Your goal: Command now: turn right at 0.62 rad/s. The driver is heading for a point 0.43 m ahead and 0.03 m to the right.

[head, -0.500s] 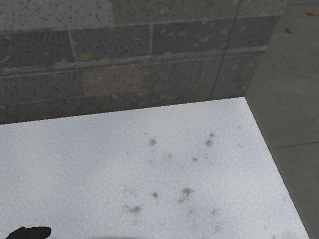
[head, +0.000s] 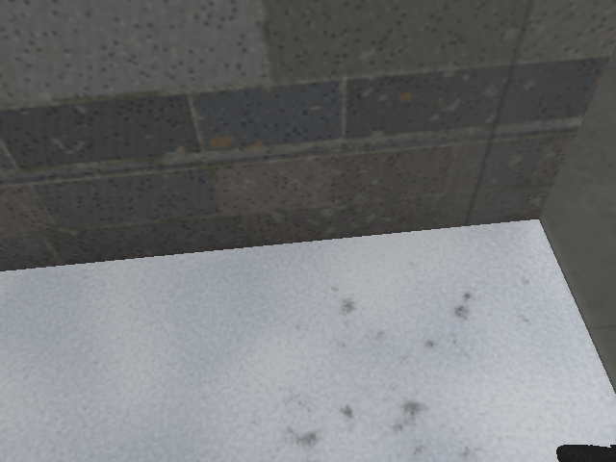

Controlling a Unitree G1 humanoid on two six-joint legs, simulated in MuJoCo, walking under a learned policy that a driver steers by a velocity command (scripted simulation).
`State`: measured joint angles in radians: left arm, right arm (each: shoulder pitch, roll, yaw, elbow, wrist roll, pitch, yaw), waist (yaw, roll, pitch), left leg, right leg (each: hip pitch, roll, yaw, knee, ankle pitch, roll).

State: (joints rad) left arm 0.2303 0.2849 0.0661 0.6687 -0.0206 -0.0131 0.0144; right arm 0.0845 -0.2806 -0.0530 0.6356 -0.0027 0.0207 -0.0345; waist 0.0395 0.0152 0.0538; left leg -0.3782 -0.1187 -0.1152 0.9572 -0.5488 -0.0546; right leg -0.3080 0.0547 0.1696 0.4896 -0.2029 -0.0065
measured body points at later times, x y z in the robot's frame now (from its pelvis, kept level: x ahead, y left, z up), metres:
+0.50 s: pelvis +0.08 -0.01 +0.00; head +0.09 +0.01 +0.45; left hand +0.35 +0.17 -0.09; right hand -0.03 -0.28 -0.10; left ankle +0.02 +0.13 -0.74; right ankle +0.10 -0.21 -0.65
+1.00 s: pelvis +0.36 -0.17 -0.01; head +0.41 -0.17 +0.44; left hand +0.42 +0.11 -0.13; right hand +0.54 -0.45 -0.09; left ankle +0.55 -0.11 -0.71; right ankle +0.19 -0.24 -0.74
